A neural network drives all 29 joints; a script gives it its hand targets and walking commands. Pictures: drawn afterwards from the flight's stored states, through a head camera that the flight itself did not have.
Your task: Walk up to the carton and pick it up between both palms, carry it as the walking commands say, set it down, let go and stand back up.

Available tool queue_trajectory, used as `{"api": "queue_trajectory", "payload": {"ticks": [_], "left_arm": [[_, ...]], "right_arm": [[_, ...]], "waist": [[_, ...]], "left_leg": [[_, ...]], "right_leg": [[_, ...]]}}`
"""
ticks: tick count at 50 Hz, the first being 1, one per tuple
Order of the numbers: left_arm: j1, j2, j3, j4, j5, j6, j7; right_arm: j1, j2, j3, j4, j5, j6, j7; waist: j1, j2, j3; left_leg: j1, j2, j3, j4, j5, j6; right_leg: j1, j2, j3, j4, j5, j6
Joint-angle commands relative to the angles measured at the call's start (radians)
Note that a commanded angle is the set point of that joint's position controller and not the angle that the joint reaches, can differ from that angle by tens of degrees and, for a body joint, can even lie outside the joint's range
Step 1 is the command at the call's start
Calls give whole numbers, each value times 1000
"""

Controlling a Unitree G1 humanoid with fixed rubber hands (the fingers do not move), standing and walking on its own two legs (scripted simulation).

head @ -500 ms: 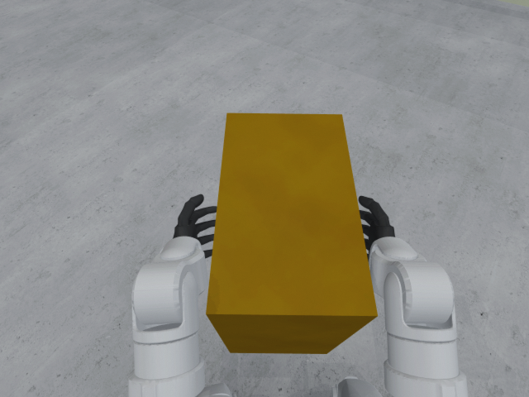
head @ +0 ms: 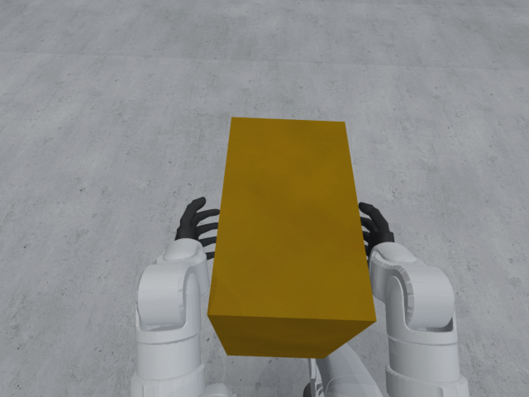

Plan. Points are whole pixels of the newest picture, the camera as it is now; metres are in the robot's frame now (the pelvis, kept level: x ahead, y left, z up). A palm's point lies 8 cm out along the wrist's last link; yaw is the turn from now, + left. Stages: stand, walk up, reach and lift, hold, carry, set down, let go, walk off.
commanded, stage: carry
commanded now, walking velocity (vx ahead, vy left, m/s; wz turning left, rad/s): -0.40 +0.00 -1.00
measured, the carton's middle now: (281, 248) +0.33 +0.01 +0.00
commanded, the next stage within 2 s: none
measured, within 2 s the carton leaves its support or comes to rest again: neither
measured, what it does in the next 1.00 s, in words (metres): walks backwards, turning right: right foot, then left foot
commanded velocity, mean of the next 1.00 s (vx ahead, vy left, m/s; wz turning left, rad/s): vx -0.35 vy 0.00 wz -0.88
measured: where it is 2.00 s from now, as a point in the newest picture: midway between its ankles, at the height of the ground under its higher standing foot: outside the picture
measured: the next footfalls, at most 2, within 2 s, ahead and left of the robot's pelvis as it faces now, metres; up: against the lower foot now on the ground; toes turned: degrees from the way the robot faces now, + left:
right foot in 0.14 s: -0.01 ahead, -0.21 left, +0.00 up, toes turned -11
left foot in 0.46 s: -0.12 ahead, +0.06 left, +0.00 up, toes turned -22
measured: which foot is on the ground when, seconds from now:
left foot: down 0.00-0.14, up 0.16-0.44, down 0.46-0.76, up 0.78-1.00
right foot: up 0.00-0.12, down 0.14-0.48, up 0.50-0.74, down 0.76-1.00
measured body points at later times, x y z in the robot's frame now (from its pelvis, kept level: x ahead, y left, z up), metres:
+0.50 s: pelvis -0.21 -0.03 -0.01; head -0.15 -0.04 +0.43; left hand +0.13 -0.07 +0.05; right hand -0.01 -0.30 +0.05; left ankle -0.16 +0.07 -0.73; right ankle -0.06 -0.21 -0.72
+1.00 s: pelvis -0.41 +0.03 -0.01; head -0.39 -0.01 +0.43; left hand -0.15 -0.17 +0.05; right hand -0.38 -0.30 +0.05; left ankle -0.30 +0.11 -0.70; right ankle -0.41 -0.17 -0.73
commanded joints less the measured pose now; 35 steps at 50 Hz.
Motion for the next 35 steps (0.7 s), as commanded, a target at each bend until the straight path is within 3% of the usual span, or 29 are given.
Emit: {"api": "queue_trajectory", "payload": {"ticks": [1, 4, 5, 6, 7, 8, 9, 11, 13, 16, 18, 21, 23, 24, 25, 26, 27, 28, 30, 31, 33, 35], "left_arm": [[-485, -1007, -712, -101, -490, -32, -298], [-479, -1000, -700, -34, -503, -6, -310], [-475, -1001, -694, 3, -505, 0, -317], [-479, -1009, -692, 38, -510, 3, -324], [-462, -1013, -677, 75, -512, 3, -330], [-449, -1007, -641, 134, -491, -4, -334], [-450, -1037, -643, 118, -486, -25, -336], [-481, -1047, -640, 49, -477, -45, -335], [-494, -1040, -598, -16, -450, -60, -322], [-411, -1005, -564, -70, -402, -69, -297], [-339, -982, -556, -63, -371, -65, -287], [-299, -964, -566, -56, -349, -59, -282], [-318, -955, -587, -68, -354, -58, -284], [-349, -948, -599, -80, -370, -55, -291], [-431, -954, -642, -114, -412, -49, -301], [-460, -981, -657, -123, -420, -52, -290], [-457, -987, -661, -126, -430, -55, -294], [-469, -996, -680, -136, -448, -59, -299], [-484, -984, -690, -134, -466, -49, -295], [-472, -981, -699, -130, -474, -38, -293], [-456, -985, -715, -120, -496, -18, -295], [-440, -982, -705, -54, -498, 3, -305]], "right_arm": [[-472, 1016, 601, -104, 376, -25, 273], [-401, 988, 554, -38, 307, -16, 261], [-383, 987, 543, 1, 289, -13, 260], [-370, 978, 529, 40, 275, -11, 260], [-373, 960, 520, 63, 268, -12, 260], [-374, 989, 535, 76, 268, -11, 264], [-450, 1039, 592, 35, 307, -21, 266], [-523, 1073, 632, -19, 369, -38, 266], [-609, 1073, 663, -105, 429, -49, 265], [-607, 1054, 687, -153, 475, -42, 263], [-544, 1051, 685, -122, 475, -31, 269], [-482, 1044, 675, -85, 461, -23, 279], [-464, 1034, 663, -73, 447, -24, 283], [-442, 1038, 658, -55, 434, -31, 281], [-421, 1058, 640, -42, 413, -53, 277], [-434, 1076, 638, -62, 408, -44, 287], [-480, 1065, 655, -99, 405, -37, 287], [-530, 1057, 671, -140, 418, -36, 286], [-548, 1045, 635, -138, 406, -27, 279], [-506, 1033, 603, -109, 383, -20, 275], [-429, 999, 563, -89, 340, -15, 263], [-377, 982, 531, -20, 295, -6, 257]], "waist": [[0, 155, -386], [-28, 291, -430], [-22, 273, -438], [-10, 193, -413], [6, 51, -371], [-4, -335, -390], [5, -376, -465], [1, -237, -485], [-6, -194, -522], [-2, -151, -543], [2, -166, -554], [2, -213, -569], [-4, -225, -577], [-30, 2, -557], [-38, 486, -493], [-1, 373, -409], [4, 209, -422], [6, 114, -420], [6, 91, -403], [2, 127, -393], [-17, 251, -413], [-27, 313, -438]], "left_leg": [[143, 188, 36, -96, 481, 72], [240, 261, 8, -39, 577, 88], [230, 253, 19, 26, 522, 65], [165, 226, 40, 108, 429, 26], [-15, 181, 20, 205, 99, -30], [-384, 13, 20, 412, -445, -119], [-365, 3, -156, 597, -505, -108], [-328, 5, -190, 714, -322, -88], [-314, 2, -181, 704, -190, -92], [-235, -49, -163, 531, -162, -85], [-163, -92, -150, 404, -197, -69], [35, -158, -106, 120, -260, -35], [285, -153, -55, -178, -236, -13], [392, -9, -181, -334, -226, 44], [130, 393, -571, -333, -109, 242], [20, 489, -458, -339, 179, 284], [-14, 433, -281, -284, 265, 241], [-15, 342, -143, -218, 305, 173], [70, 213, 1, -113, 432, 90], [112, 181, 47, -80, 486, 65], [210, 220, 40, -24, 618, 71], [251, 252, 23, 35, 598, 61]], "right_leg": [[223, -59, -43, -149, -28, 5], [278, -52, -133, -425, -84, -10], [326, -49, -132, -562, -47, -13], [382, -56, -88, -756, 62, -9], [477, -130, 54, -894, 271, -21], [635, -431, 509, -823, 890, -130], [587, -436, 523, -786, 1124, -228], [543, -309, 298, -766, 909, -157], [559, -230, 222, -764, 727, -123], [571, -220, 300, -835, 484, -121], [576, -222, 355, -909, 399, -103], [530, -176, 333, -1016, 341, -29], [405, -101, 242, -1065, 250, 56], [237, 6, 100, -882, 91, 111], [103, 97, -77, -198, -232, 72], [57, -3, -10, 77, -223, 26], [121, -42, 54, 192, -136, -10], [146, -63, 61, 252, -39, -22], [175, -53, 1, 82, 32, -7], [192, -42, -40, -79, 30, 1], [217, -31, -115, -305, -43, -8], [274, -23, -153, -505, -27, -20]]}}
